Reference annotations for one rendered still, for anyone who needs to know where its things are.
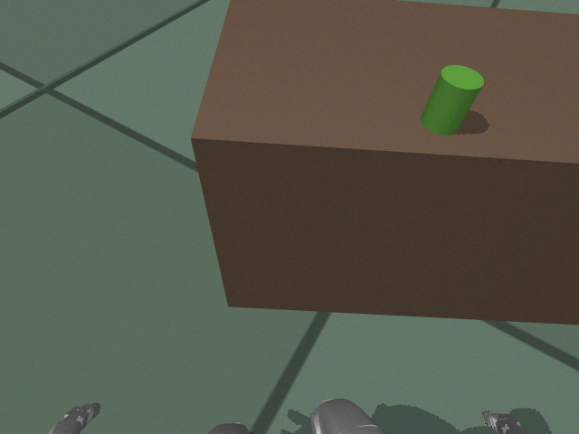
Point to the right robot hand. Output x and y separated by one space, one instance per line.
503 424

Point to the can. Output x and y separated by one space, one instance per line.
451 98

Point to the left robot hand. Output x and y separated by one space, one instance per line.
76 419

